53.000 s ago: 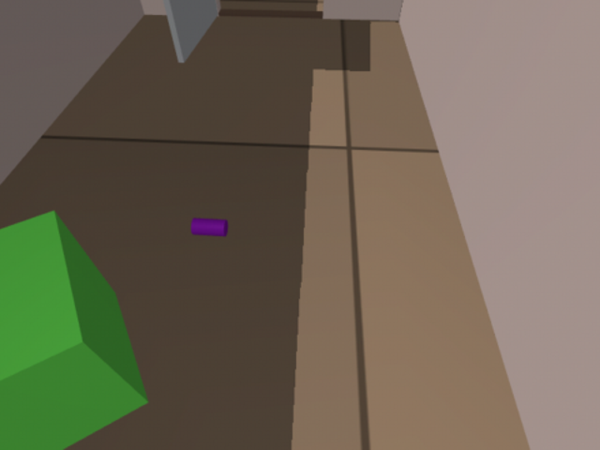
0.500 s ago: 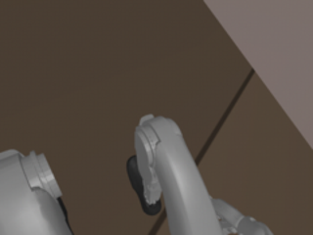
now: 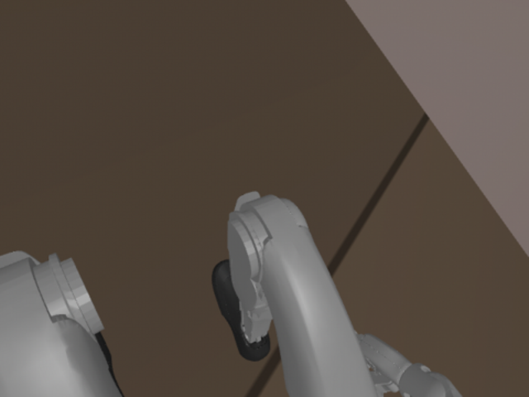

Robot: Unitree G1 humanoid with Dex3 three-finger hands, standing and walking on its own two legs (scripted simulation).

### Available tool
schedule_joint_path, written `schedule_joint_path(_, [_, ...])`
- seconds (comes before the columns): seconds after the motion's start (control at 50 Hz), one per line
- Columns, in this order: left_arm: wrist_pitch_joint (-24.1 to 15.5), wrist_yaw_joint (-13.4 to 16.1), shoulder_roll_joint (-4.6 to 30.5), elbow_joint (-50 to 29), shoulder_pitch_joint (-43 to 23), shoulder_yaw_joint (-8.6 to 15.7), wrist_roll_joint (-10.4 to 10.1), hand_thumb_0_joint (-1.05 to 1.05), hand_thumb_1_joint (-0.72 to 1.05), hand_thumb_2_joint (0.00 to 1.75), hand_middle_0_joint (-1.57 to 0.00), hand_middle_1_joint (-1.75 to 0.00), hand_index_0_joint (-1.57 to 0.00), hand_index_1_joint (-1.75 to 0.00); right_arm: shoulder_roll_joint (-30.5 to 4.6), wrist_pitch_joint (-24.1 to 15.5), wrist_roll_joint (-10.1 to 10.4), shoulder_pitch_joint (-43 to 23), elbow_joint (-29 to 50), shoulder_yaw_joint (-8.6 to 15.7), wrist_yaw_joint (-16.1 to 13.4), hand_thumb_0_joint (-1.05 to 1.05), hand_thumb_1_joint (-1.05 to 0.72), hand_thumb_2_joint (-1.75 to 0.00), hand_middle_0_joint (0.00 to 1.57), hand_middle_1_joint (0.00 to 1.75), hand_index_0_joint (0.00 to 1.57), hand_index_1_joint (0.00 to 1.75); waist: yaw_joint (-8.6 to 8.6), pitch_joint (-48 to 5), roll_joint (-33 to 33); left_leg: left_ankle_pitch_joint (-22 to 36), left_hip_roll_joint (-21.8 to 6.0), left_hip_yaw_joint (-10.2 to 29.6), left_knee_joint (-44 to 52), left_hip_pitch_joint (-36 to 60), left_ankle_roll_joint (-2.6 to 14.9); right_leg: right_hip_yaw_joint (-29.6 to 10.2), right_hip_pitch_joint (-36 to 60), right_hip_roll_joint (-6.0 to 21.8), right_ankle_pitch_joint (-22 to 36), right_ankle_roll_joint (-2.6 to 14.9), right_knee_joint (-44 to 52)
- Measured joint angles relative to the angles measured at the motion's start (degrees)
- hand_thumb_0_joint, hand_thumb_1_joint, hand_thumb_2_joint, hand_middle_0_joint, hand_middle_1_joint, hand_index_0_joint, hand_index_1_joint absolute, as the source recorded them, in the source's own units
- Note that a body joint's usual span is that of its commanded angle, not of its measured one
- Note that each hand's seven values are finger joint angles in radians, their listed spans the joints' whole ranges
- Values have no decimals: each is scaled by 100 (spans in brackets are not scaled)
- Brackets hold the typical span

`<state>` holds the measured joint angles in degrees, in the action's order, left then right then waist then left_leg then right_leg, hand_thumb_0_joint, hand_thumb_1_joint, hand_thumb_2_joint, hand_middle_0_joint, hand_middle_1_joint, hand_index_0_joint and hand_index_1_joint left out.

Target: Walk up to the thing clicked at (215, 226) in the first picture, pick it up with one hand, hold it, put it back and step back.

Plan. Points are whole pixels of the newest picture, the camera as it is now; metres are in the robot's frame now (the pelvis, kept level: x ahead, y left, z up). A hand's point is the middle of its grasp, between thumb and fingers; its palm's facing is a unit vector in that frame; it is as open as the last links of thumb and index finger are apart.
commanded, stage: close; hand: left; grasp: from above
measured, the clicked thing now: out of the picture +0.38 +0.38 -0.26
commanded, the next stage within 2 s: settle in 0.80 s
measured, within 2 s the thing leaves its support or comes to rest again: leaves its support in 1.24 s
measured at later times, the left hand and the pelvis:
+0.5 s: hand out of the picture +0.37 +0.38 -0.24, palm faces -0.31 -0.34 -0.89, open 9.8 cm; pelvis +0.00 +0.00 +0.00, yaw +0 degrees
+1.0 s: hand out of the picture +0.37 +0.38 -0.24, palm faces -0.30 -0.32 -0.90, open 9.7 cm; pelvis +0.00 +0.00 +0.00, yaw +0 degrees
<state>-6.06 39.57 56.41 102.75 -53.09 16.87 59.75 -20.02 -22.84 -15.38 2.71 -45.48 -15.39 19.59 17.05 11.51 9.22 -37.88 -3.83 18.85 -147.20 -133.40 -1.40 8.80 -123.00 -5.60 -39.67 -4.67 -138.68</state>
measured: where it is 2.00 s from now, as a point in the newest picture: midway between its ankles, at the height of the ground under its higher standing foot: (180, 356)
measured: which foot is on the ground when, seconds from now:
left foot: down 0.00-1.00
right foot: down 0.00-1.00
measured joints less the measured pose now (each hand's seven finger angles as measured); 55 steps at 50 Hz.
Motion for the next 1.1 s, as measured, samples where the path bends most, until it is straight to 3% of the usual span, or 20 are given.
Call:
schedule_joint_path(0.28, [75,46,-88,-45,75,141,-120,0,1,55,-50,-64,-51,-63,-1,3,-34,-10,-15,3,20,0,-89,-89,20,29,20,30,5,7,-37,-8,18,34,18,16,-49,28,-1,17,-2,-12,9])
schedule_joint_path(0.5, [17,-33,-78,-3,81,49,-88,-1,11,46,-58,-55,-63,-55,-8,9,-32,27,-45,14,7,0,-89,-89,20,29,20,30,20,22,-43,34,12,-5,30,34,-26,2,13,21,30,4,6])
schedule_joint_path(0.96, [32,-14,-126,-77,86,-76,-101,-1,10,36,-67,-44,-73,-43,30,-6,-18,17,-69,33,27,0,-89,-89,20,29,20,30,-15,-30,-47,20,14,-5,28,28,-21,5,15,29,20,-1,12])
schedule_joint_path(1.1, [127,-100,-228,-298,152,-9,-117,-1,8,37,-69,-45,-75,-44,62,0,21,85,-82,120,31,0,-90,-89,20,29,20,30,-50,-69,-83,16,17,-25,58,-2,-15,-1,-6,44,4,20,38])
